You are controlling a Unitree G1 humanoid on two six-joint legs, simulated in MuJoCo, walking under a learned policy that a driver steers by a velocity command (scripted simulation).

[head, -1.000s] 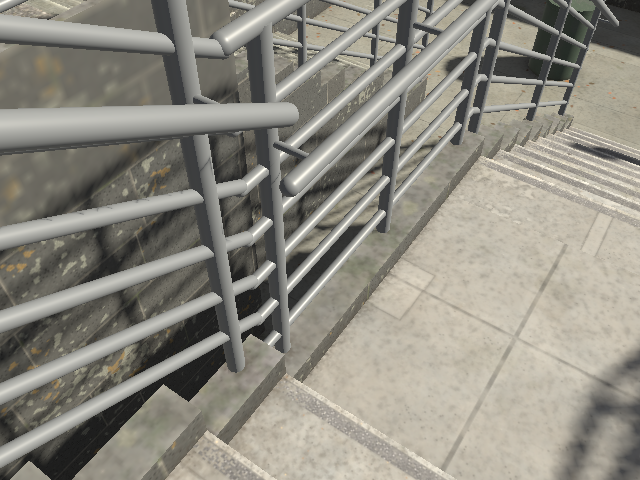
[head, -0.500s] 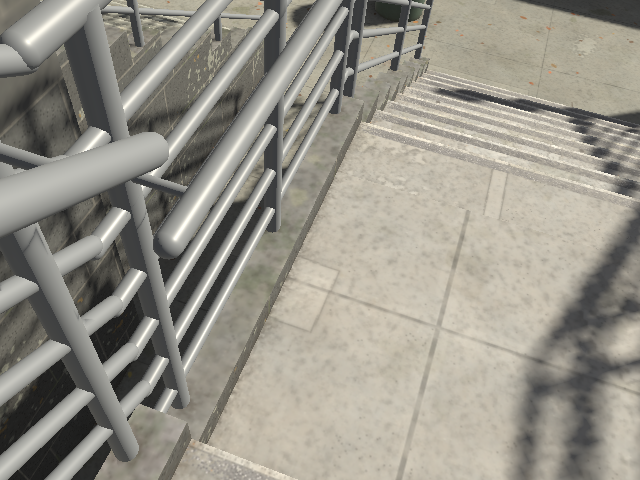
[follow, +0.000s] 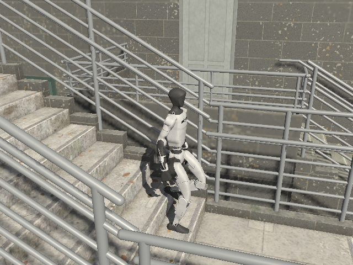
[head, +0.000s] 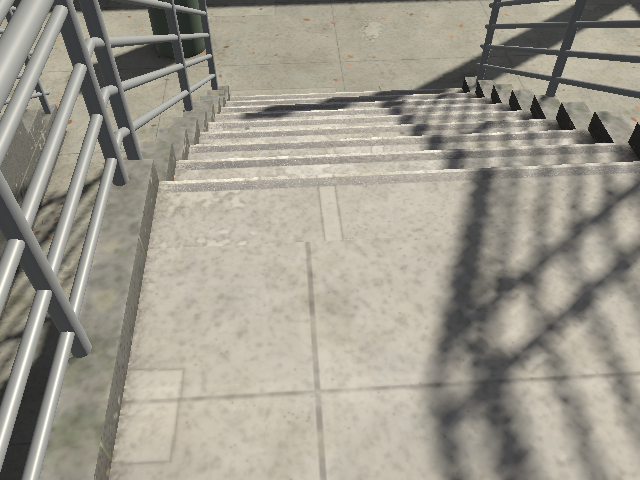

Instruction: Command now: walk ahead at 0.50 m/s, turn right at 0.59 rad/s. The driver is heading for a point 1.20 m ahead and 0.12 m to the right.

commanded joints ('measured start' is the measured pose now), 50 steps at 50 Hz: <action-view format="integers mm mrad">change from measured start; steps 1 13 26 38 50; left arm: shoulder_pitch -76 277 -82 -176 -94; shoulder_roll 44 144 -46 48 96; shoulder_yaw -33 -22 -12 33 49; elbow -104 -86 -348 -403 -234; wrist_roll -26 -24 -60 -104 -87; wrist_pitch -30 21 71 48 21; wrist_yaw -14 17 87 42 62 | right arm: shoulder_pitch -72 -322 -102 111 -154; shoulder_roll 4 -127 -112 -173 -65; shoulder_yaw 3 43 1 -80 -87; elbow -131 -189 3 48 -127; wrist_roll -50 -8 32 103 69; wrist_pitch -13 2 6 40 10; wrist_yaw -43 25 -100 -71 -78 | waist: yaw -55 104 107 118 -9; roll -51 -24 99 120 -72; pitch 173 65 30 -153 -102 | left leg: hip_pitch -198 257 -5 497 -167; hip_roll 36 -58 40 73 -6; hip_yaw -101 40 25 58 -40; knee -378 -1556 -1485 -1080 -795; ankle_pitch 264 1114 694 1333 550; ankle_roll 98 38 132 162 66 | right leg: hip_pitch -269 -148 -456 112 111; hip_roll -349 -109 -63 29 -237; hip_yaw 452 500 94 -33 227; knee -275 420 596 -99 -394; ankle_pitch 34 -203 457 257 642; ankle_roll -350 -172 46 -104 -185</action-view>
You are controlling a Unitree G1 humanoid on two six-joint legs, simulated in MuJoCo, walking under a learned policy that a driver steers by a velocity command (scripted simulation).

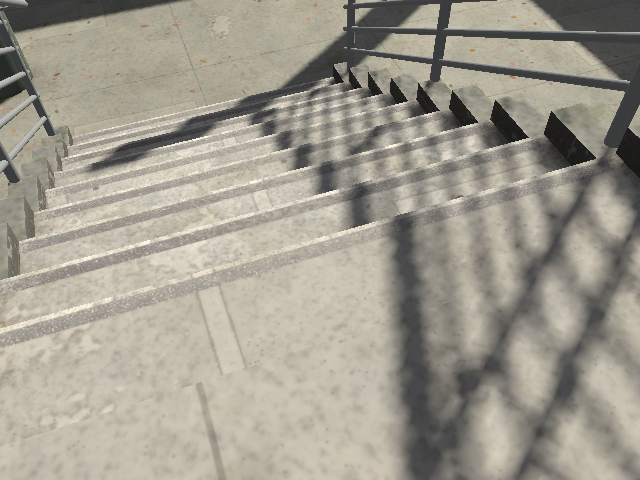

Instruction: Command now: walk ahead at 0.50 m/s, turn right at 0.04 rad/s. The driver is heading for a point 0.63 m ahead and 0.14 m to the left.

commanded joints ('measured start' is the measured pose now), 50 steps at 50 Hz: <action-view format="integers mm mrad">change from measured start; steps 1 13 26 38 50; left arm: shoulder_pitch -32 142 -85 -332 -70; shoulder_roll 128 163 61 63 113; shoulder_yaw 24 25 7 -7 13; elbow -43 82 -31 -99 -12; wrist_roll -9 -17 3 92 23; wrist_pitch -21 -5 -16 10 -43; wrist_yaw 15 28 39 -36 17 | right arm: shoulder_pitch -4 -273 84 360 212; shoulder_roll -28 -40 -75 -41 37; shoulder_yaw -5 21 8 38 44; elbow -66 -172 -24 120 45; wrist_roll -7 9 -11 -75 -69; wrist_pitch -4 -32 -40 -61 -27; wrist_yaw -9 33 29 120 39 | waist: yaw -32 41 -4 -111 -45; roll -68 -102 63 22 -95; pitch -55 11 -24 86 -63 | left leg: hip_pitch -54 68 501 784 188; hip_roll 21 -88 95 168 -13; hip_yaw -8 66 -183 -115 -19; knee -147 -546 -893 -862 50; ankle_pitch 158 139 169 172 -330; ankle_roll -2 53 199 248 -33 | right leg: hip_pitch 78 266 -471 -511 188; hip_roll -279 -307 -215 -202 -412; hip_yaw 202 189 79 60 210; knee -145 -36 621 191 -80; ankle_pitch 493 398 25 180 774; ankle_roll -135 -98 55 63 -186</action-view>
